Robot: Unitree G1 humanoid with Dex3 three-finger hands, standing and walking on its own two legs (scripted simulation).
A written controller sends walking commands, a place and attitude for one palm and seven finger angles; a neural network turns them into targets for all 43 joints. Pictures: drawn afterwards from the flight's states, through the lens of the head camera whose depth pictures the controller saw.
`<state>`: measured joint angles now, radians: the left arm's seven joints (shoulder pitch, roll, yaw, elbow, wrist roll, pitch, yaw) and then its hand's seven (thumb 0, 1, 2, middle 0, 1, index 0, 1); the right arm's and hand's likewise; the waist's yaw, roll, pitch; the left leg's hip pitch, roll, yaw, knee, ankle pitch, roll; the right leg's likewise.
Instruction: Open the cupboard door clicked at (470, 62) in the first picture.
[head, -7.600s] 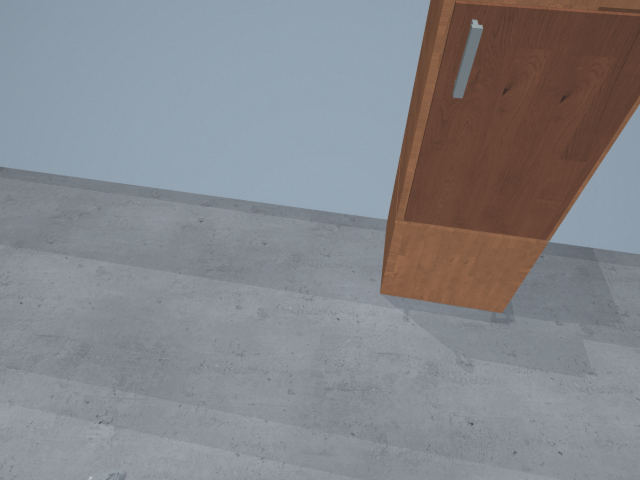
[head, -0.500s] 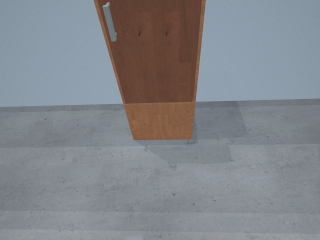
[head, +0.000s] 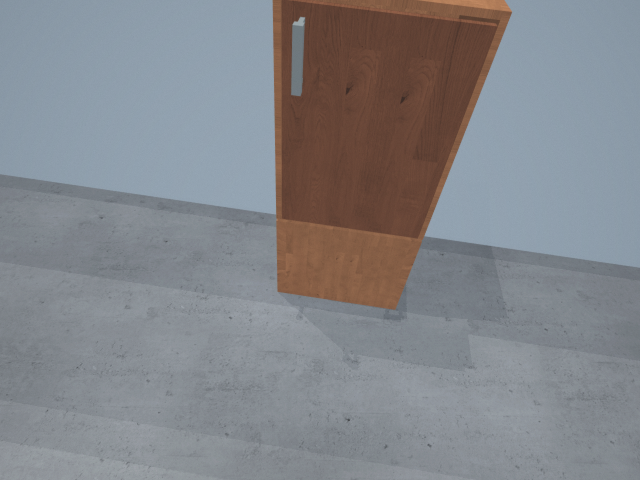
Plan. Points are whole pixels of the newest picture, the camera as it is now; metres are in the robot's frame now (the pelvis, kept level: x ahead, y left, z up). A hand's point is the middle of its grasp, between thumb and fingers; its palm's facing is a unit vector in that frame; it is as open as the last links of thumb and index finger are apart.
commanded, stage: take the last steps up to it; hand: left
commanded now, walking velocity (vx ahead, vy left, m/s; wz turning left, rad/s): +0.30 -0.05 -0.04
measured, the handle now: (299, 57) +0.86 +0.11 +0.15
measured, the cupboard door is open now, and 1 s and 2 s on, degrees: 0 0 0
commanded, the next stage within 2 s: come to a stop and stand still in 0.60 s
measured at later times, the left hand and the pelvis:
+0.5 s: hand (242, 419) +0.24 +0.13 -0.17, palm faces +0.04 -0.97 -0.22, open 7.2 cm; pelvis +0.17 -0.06 -0.01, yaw +0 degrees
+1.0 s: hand (250, 372) +0.33 +0.13 -0.18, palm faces +0.04 -0.97 -0.22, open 7.3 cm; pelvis +0.30 -0.05 -0.01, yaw +0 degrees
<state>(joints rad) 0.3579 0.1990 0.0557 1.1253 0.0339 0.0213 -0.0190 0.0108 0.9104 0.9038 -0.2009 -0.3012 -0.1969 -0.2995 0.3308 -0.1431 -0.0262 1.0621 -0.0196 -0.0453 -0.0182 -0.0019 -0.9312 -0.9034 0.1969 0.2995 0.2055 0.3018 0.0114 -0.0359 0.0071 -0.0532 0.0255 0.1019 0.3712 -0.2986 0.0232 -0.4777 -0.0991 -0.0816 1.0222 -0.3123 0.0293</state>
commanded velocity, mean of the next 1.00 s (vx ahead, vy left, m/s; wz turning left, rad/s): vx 0.07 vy -0.02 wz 0.01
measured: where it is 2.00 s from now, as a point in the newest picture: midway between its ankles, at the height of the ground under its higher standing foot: outside the picture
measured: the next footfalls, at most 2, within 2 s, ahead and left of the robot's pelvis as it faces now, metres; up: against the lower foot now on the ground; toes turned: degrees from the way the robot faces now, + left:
right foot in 0.28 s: +0.25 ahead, -0.16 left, +0.00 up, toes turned -9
left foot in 0.68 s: +0.33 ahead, +0.08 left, +0.00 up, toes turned +8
